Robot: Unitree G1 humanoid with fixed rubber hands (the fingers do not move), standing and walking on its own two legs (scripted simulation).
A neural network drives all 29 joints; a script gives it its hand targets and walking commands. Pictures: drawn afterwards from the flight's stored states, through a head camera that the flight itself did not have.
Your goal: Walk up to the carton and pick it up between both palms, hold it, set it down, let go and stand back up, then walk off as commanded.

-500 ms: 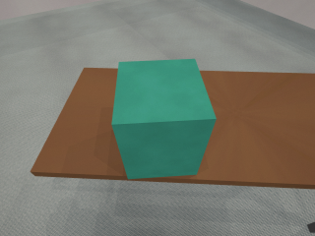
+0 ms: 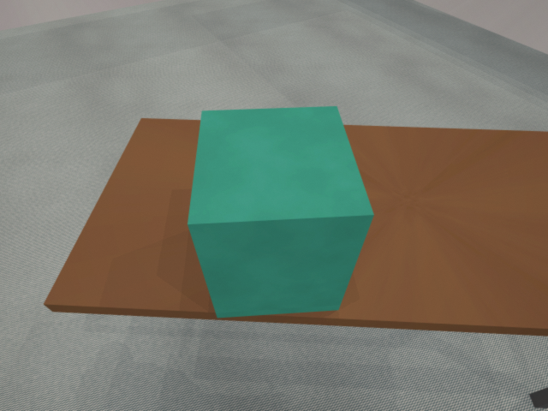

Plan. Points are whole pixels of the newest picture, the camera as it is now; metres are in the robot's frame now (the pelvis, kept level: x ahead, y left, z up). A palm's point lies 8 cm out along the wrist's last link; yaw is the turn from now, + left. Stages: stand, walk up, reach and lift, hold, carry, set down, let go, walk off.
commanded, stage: walk off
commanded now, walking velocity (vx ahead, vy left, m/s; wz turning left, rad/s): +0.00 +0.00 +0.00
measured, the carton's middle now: (274, 216) +0.38 +0.02 +0.07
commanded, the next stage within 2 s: none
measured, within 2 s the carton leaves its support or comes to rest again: neither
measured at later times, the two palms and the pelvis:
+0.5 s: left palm out of the picture +0.06 +0.35 -0.15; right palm out of the picture -0.03 -0.26 -0.12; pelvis -0.08 +0.06 -0.04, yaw +0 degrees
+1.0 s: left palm out of the picture -0.16 +0.37 -0.15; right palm out of the picture -0.15 -0.26 -0.12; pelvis -0.23 +0.05 -0.04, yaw -5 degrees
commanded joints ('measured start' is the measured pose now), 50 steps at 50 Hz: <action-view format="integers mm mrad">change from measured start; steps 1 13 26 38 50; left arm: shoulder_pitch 1 -6 48 121 325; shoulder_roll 182 311 301 289 274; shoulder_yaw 25 105 104 112 137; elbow -52 -314 -387 -351 -241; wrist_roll -4 27 -8 3 10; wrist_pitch -19 36 100 104 97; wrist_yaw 13 7 45 8 -13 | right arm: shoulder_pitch -39 51 44 135 12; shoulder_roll -221 -214 -359 -305 -322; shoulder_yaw -44 -108 -146 -130 -141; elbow -61 -324 -423 -410 -392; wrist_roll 7 11 -14 -3 -22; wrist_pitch -19 59 28 22 64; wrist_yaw -10 -17 -27 -54 -26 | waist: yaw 13 -10 -7 -37 52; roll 7 -241 115 136 19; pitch -60 -104 14 -71 -49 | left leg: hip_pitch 5 -171 -257 28 -413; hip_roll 115 -72 279 259 67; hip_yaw -94 -5 -412 -347 -114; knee -33 592 70 23 212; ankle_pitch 223 -242 255 0 -548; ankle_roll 47 77 197 136 79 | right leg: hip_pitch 14 -169 -415 -422 -46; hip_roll -136 -296 150 112 -3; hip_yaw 104 304 266 253 172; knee -39 141 1005 837 132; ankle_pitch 230 596 -361 -265 -398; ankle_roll -30 -230 -19 -8 -114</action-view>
